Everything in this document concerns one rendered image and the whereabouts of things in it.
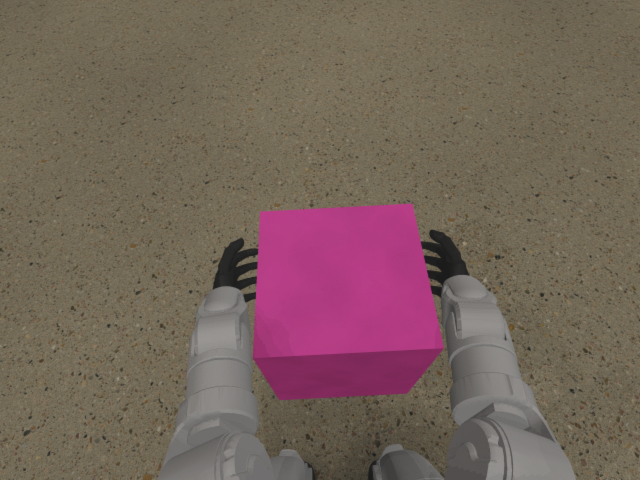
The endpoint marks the right robot upper arm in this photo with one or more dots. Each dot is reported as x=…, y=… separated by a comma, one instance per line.
x=486, y=449

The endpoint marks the left robot forearm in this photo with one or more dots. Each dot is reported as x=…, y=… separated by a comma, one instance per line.
x=219, y=395

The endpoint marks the right robot hand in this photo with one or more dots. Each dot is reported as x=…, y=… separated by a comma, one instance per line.
x=450, y=262

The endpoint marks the robot thigh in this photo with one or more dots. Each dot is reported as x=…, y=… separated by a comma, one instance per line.
x=290, y=468
x=404, y=465

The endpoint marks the right robot thigh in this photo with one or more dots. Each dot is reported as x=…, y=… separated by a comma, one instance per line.
x=404, y=465

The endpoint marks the left robot upper arm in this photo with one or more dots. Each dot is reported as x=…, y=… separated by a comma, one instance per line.
x=235, y=455

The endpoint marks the right robot forearm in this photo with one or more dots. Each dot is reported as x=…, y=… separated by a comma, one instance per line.
x=486, y=376

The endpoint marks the left robot hand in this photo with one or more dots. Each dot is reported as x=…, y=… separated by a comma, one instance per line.
x=228, y=273

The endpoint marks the left robot thigh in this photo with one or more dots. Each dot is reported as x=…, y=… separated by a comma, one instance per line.
x=290, y=468

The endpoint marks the carton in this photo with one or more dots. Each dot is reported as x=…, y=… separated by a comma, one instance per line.
x=344, y=305

